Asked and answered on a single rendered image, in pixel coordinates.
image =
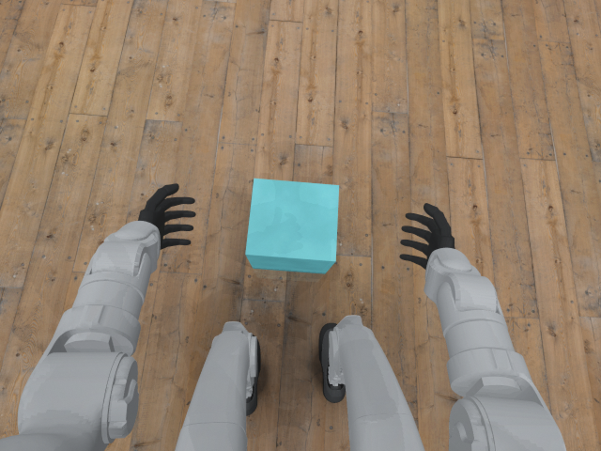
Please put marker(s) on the robot right hand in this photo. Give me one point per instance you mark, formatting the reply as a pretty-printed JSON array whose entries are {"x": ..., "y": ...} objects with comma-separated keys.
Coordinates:
[{"x": 439, "y": 238}]

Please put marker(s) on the carton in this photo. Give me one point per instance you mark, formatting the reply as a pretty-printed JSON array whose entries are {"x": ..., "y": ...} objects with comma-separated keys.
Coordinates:
[{"x": 292, "y": 226}]

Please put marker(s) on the right robot upper arm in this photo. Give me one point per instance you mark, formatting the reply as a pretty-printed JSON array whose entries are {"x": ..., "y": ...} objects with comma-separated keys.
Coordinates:
[{"x": 501, "y": 424}]

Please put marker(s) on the left robot thigh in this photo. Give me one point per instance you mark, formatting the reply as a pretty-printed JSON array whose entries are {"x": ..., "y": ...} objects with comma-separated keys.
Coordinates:
[{"x": 216, "y": 418}]

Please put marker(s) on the right robot shin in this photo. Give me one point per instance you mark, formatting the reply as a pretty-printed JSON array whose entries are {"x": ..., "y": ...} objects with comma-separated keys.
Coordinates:
[{"x": 352, "y": 319}]

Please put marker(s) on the right robot forearm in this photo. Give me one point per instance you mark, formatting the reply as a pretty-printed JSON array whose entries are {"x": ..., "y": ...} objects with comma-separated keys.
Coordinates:
[{"x": 482, "y": 361}]

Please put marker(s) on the left robot forearm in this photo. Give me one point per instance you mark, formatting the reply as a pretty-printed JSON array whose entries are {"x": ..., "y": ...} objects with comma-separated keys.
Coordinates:
[{"x": 105, "y": 313}]

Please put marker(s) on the left robot upper arm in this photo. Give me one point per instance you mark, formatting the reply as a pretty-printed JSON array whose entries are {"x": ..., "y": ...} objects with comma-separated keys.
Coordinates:
[{"x": 78, "y": 401}]

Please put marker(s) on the robot left hand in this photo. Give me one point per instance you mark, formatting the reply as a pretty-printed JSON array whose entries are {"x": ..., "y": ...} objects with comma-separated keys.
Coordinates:
[{"x": 155, "y": 214}]

